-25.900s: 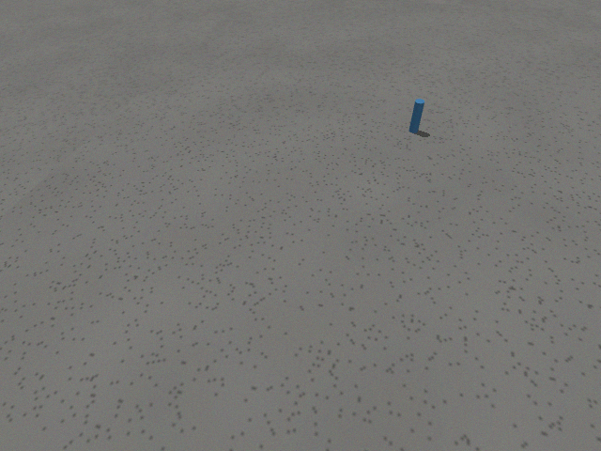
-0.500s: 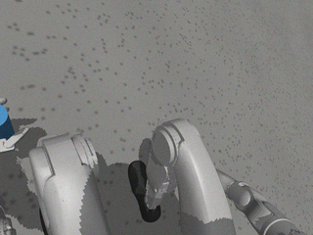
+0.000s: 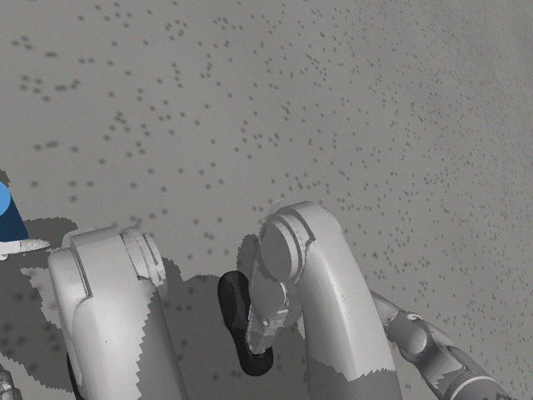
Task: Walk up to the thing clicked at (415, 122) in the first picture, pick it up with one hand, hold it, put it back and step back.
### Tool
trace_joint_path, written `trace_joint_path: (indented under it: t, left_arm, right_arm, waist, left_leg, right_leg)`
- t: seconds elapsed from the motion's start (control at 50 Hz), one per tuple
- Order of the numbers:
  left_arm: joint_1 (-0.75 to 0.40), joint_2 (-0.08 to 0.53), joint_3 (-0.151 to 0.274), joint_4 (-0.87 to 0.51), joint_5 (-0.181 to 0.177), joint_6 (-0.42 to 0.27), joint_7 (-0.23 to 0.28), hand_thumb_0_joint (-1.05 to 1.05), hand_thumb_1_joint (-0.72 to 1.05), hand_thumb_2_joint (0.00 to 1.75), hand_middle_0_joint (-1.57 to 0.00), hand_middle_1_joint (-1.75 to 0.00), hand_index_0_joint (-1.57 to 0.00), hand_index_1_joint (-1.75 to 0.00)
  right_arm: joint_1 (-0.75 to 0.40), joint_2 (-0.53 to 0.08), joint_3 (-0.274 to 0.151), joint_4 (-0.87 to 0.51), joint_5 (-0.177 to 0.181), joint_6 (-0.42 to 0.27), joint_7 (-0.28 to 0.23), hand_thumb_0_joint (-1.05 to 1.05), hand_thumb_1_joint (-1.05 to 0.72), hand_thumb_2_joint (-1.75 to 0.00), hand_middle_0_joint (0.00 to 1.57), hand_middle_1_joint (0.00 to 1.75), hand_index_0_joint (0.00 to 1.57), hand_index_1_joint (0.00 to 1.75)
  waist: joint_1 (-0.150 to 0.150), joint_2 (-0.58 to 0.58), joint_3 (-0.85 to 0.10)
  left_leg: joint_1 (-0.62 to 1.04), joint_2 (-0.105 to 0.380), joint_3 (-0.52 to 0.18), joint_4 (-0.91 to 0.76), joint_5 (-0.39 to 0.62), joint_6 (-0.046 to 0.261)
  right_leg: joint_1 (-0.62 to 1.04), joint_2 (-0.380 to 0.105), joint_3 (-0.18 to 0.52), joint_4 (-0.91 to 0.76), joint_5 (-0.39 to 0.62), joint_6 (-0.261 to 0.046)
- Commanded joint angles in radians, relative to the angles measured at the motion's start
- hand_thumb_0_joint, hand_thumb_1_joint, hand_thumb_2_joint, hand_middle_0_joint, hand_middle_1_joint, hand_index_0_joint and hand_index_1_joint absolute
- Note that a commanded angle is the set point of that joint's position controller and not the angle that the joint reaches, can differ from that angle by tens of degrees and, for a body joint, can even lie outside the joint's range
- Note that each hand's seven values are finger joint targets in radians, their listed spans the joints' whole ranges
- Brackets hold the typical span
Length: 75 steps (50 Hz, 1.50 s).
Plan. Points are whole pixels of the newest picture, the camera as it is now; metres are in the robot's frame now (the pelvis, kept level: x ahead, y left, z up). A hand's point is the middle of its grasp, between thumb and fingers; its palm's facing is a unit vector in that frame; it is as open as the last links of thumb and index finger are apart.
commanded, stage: withdraw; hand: left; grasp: from the side
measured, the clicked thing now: out of the picture +0.37 +0.27 -0.18
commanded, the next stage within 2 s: rise in 0.12 s
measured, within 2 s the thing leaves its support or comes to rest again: neither
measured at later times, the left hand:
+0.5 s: hand out of the picture +0.33 +0.39 -0.02, palm faces +0.33 -0.87 -0.37, open 17.4 cm
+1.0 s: hand out of the picture +0.25 +0.30 +0.18, palm faces +0.34 -0.84 -0.43, open 17.1 cm
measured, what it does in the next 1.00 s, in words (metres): rises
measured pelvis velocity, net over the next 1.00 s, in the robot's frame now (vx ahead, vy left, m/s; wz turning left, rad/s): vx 0.05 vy -0.02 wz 0.23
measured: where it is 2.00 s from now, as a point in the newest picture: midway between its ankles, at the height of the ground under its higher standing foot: (188, 375)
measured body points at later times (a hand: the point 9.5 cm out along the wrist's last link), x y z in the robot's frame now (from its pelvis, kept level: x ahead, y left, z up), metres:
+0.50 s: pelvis +0.01 -0.01 +0.07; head +0.19 +0.12 +0.46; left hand +0.31 +0.43 +0.00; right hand +0.23 -0.23 -0.03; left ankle +0.08 +0.12 -0.25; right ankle +0.15 -0.13 -0.25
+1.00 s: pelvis +0.05 -0.02 +0.28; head +0.20 +0.03 +0.70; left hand +0.23 +0.34 +0.21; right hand +0.29 -0.23 +0.17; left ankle +0.08 +0.12 -0.25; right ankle +0.15 -0.13 -0.25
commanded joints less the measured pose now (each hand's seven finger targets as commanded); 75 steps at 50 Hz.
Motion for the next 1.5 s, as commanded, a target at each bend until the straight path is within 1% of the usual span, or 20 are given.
trace_joint_path:
  t: [0.0,0.08,0.14,0.22,0.24,0.28,0.3,0.32,0.38,0.42,0.48,0.52,0.54,0.6,0.68,0.78,1.0,1.18,1.28,1.48]
  left_arm:
    - [-0.128,0.214,0.06,-0.307,-0.027,-0.016,-0.024,0.0,-0.48,0.12,-0.11,-0.04,-0.09,-0.06]
    - [-0.094,0.146,-0.006,-0.42,-0.039,0.109,-0.099,0.0,-0.48,0.14,-0.15,-0.09,-0.13,-0.1]
    - [-0.035,-0.024,-0.13,-0.297,-0.073,0.214,-0.168,0.0,-0.52,0.12,-0.13,-0.08,-0.12,-0.09]
    - [-0.186,0.092,-0.025,-0.447,-0.113,0.259,-0.188,0.0,-0.49,0.09,-0.04,0.0,-0.02,-0.02]
    - [-0.127,0.335,0.081,-0.459,0.067,0.32,-0.138,0.0,-0.56,0.08,-0.07,-0.04,-0.05,-0.05]
    - [-0.123,0.143,-0.017,-0.412,0.055,0.389,-0.129,0.0,-0.58,0.09,-0.08,-0.05,-0.05,-0.07]
    - [-0.144,0.153,0.005,-0.421,0.056,0.412,-0.119,0.0,-0.59,0.1,-0.08,-0.04,-0.05,-0.06]
    - [-0.156,0.234,0.072,-0.489,0.07,0.432,-0.102,0.0,-0.6,0.1,-0.08,-0.05,-0.05,-0.07]
    - [-0.201,0.327,0.108,-0.653,0.114,0.515,-0.079,0.0,-0.6,0.1,-0.09,-0.06,-0.06,-0.08]
    - [-0.041,0.148,0.021,-0.501,0.12,0.602,-0.077,0.0,-0.56,0.05,-0.05,-0.05,-0.05,-0.05]
    - [0.007,0.171,0.062,-0.608,0.128,0.688,-0.054,0.0,-0.55,0.06,-0.05,-0.05,-0.05,-0.06]
    - [0.059,0.09,0.005,-0.68,0.129,0.757,-0.047,0.0,-0.51,0.08,-0.06,-0.06,-0.06,-0.06]
    - [0.128,-0.002,-0.057,-0.635,0.123,0.802,-0.044,0.0,-0.52,0.07,-0.06,-0.06,-0.06,-0.06]
    - [0.141,0.025,-0.063,-0.767,0.121,0.897,-0.008,0.0,-0.54,0.07,-0.06,-0.06,-0.06,-0.06]
    - [0.23,0.025,-0.076,-0.955,0.116,1.003,0.033,0.0,-0.51,0.08,-0.06,-0.06,-0.06,-0.06]
    - [0.308,0.021,-0.049,-1.015,0.114,1.088,0.097,0.0,-0.49,0.09,-0.06,-0.07,-0.06,-0.07]
    - [0.544,-0.235,-0.243,-1.033,0.096,1.227,0.161,0.0,-0.48,0.1,-0.06,-0.07,-0.06,-0.07]
    - [0.662,-0.284,-0.296,-1.172,0.087,1.328,0.206,0.0,-0.52,0.07,-0.05,-0.06,-0.05,-0.06]
    - [0.787,-0.35,-0.366,-1.288,0.08,1.387,0.216,0.0,-0.52,0.07,-0.05,-0.06,-0.05,-0.06]
    - [0.929,-0.409,-0.423,-1.44,0.081,1.42,0.2,0.0,-0.55,0.05,-0.05,-0.05,-0.05,-0.05]
  right_arm:
    - [0.045,-0.346,-0.161,-0.024,0.024,0.023,-0.03,0.0,-0.9,-0.9,0.2,0.3,0.2,0.3]
    - [0.096,-0.328,-0.22,-0.023,0.073,0.035,-0.047,0.0,-0.89,-0.9,0.2,0.3,0.2,0.3]
    - [0.103,-0.308,-0.246,-0.023,0.119,0.037,-0.06,0.0,-0.89,-0.9,0.2,0.3,0.2,0.3]
    - [0.126,-0.289,-0.282,-0.035,0.158,0.041,-0.077,0.0,-0.83,-0.89,0.2,0.3,0.2,0.3]
    - [0.181,-0.262,-0.349,-0.012,0.188,0.062,-0.093,0.0,-0.91,-0.92,0.2,0.3,0.2,0.3]
    - [0.177,-0.234,-0.356,-0.045,0.211,0.077,-0.094,0.0,-0.96,-0.92,0.2,0.3,0.2,0.3]
    - [0.184,-0.233,-0.365,-0.049,0.225,0.084,-0.097,0.0,-0.95,-0.92,0.2,0.3,0.2,0.3]
    - [0.199,-0.226,-0.374,-0.039,0.23,0.093,-0.105,0.0,-0.97,-0.93,0.2,0.3,0.2,0.3]
    - [0.255,-0.202,-0.41,-0.038,0.256,0.119,-0.122,0.0,-0.99,-0.93,0.2,0.3,0.2,0.3]
    - [0.254,-0.18,-0.425,-0.053,0.276,0.126,-0.125,0.0,-0.9,-0.9,0.2,0.3,0.2,0.3]
    - [0.271,-0.164,-0.469,-0.06,0.303,0.134,-0.139,0.0,-0.9,-0.9,0.2,0.3,0.2,0.3]
    - [0.283,-0.143,-0.498,-0.076,0.322,0.142,-0.145,0.0,-0.9,-0.9,0.2,0.3,0.2,0.3]
    - [0.282,-0.136,-0.504,-0.097,0.332,0.139,-0.148,0.0,-0.9,-0.9,0.2,0.3,0.2,0.3]
    - [0.303,-0.13,-0.531,-0.115,0.357,0.136,-0.172,0.0,-0.89,-0.9,0.2,0.3,0.2,0.3]
    - [0.319,-0.105,-0.543,-0.158,0.378,0.131,-0.203,0.0,-0.9,-0.9,0.2,0.3,0.2,0.3]
    - [0.311,-0.055,-0.528,-0.166,0.394,0.11,-0.254,0.0,-0.9,-0.9,0.2,0.3,0.2,0.3]
    - [0.361,-0.002,-0.506,-0.178,0.389,0.032,-0.319,0.0,-0.9,-0.9,0.2,0.3,0.2,0.3]
    - [0.384,0.019,-0.488,-0.209,0.387,-0.013,-0.359,0.0,-0.9,-0.9,0.2,0.3,0.2,0.3]
    - [0.405,0.033,-0.477,-0.236,0.381,-0.032,-0.384,0.0,-0.9,-0.9,0.2,0.3,0.2,0.3]
    - [0.4,0.051,-0.468,-0.28,0.366,-0.079,-0.399,0.0,-0.9,-0.9,0.2,0.3,0.2,0.3]
  waist:
    - [-0.026,0.684,-0.681]
    - [-0.014,0.696,-0.714]
    - [-0.049,0.542,-0.619]
    - [0.009,0.515,-0.705]
    - [0.092,0.622,-0.822]
    - [0.044,0.613,-0.808]
    - [0.045,0.591,-0.812]
    - [0.08,0.619,-0.838]
    - [0.121,0.738,-0.944]
    - [0.102,0.649,-0.887]
    - [0.156,0.599,-0.94]
    - [0.157,0.546,-0.975]
    - [0.121,0.47,-0.983]
    - [0.135,0.361,-1.025]
    - [0.159,0.314,-1.086]
    - [0.17,0.3,-1.018]
    - [0.146,0.328,-0.851]
    - [0.161,0.351,-0.729]
    - [0.158,0.358,-0.659]
    - [0.16,0.295,-0.495]
  left_leg:
    - [0.463,0.053,0.127,-0.447,0.106,-0.031]
    - [0.448,0.044,0.152,-0.484,0.096,-0.024]
    - [0.324,0.036,0.154,-0.484,0.009,-0.001]
    - [0.326,0.033,0.162,-0.48,0.003,0.017]
    - [0.476,0.04,0.188,-0.555,0.057,0.012]
    - [0.463,0.047,0.182,-0.601,0.04,0.011]
    - [0.44,0.044,0.188,-0.607,0.012,0.013]
    - [0.46,0.043,0.199,-0.624,0.036,0.01]
    - [0.552,0.043,0.221,-0.675,0.08,0.005]
    - [0.522,0.038,0.232,-0.702,0.079,0.008]
    - [0.526,0.031,0.261,-0.733,0.079,0.016]
    - [0.544,0.026,0.277,-0.775,0.05,0.025]
    - [0.538,0.022,0.277,-0.785,0.046,0.033]
    - [0.555,0.015,0.302,-0.825,0.053,0.047]
    - [0.65,0.015,0.329,-0.921,0.076,0.054]
    - [0.746,0.012,0.352,-1.056,0.075,0.058]
    - [1.095,0.011,0.372,-1.336,0.295,0.048]
    - [1.373,0.013,0.368,-1.593,0.364,0.031]
    - [1.516,0.011,0.369,-1.716,0.421,0.024]
    - [1.59,0.022,0.34,-1.858,0.416,0.02]
  right_leg:
    - [0.223,0.019,-0.082,-0.14,0.129,-0.091]
    - [0.176,0.013,-0.052,-0.167,0.128,-0.096]
    - [0.122,0.01,-0.05,-0.206,0.071,-0.09]
    - [0.122,0.005,-0.025,-0.215,0.057,-0.089]
    - [0.147,-0.007,0.004,-0.252,0.053,-0.094]
    - [0.115,-0.007,0.011,-0.252,0.036,-0.099]
    - [0.109,-0.01,0.013,-0.262,0.02,-0.1]
    - [0.122,-0.013,0.027,-0.265,0.028,-0.103]
    - [0.107,-0.018,0.054,-0.269,0.04,-0.114]
    - [0.094,-0.022,0.066,-0.296,0.035,-0.116]
    - [0.131,-0.027,0.09,-0.357,0.02,-0.116]
    - [0.164,-0.03,0.109,-0.416,-0.005,-0.114]
    - [0.211,-0.03,0.109,-0.457,-0.008,-0.107]
    - [0.323,-0.031,0.139,-0.577,-0.015,-0.097]
    - [0.518,-0.043,0.191,-0.715,-0.006,-0.087]
    - [0.694,-0.054,0.234,-0.855,-0.026,-0.085]
    - [0.996,-0.062,0.229,-1.148,0.2,-0.087]
    - [1.237,-0.062,0.204,-1.37,0.254,-0.086]
    - [1.36,-0.056,0.189,-1.479,0.309,-0.081]
    - [1.443,-0.038,0.152,-1.587,0.284,-0.081]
